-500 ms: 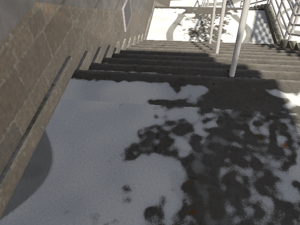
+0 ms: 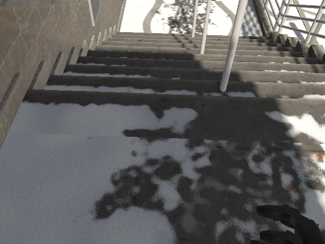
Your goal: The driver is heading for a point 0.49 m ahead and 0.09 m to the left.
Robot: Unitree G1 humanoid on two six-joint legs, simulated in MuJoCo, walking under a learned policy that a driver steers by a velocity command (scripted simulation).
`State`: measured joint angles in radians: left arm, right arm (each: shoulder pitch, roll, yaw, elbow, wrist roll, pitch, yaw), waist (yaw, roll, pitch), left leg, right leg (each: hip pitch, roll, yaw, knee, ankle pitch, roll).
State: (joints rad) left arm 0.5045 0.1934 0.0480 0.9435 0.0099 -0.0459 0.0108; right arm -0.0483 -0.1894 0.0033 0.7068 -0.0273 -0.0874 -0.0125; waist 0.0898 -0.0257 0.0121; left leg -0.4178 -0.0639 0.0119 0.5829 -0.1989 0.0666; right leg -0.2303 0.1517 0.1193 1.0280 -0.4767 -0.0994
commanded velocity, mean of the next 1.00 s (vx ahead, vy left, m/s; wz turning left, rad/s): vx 0.40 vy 0.00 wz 0.12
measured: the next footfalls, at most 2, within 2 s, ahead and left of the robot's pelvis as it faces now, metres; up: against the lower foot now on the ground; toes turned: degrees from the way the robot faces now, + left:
right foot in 0.38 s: +0.33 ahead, -0.15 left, +0.00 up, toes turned -1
left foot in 0.84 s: +0.53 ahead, +0.09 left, +0.00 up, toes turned +13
